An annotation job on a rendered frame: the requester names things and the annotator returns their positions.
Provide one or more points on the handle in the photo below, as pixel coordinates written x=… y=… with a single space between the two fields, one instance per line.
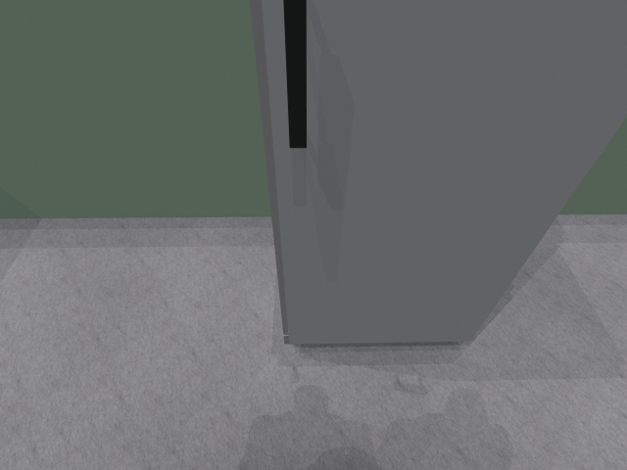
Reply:
x=295 y=22

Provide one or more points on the fridge door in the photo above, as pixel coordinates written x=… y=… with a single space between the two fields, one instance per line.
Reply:
x=444 y=137

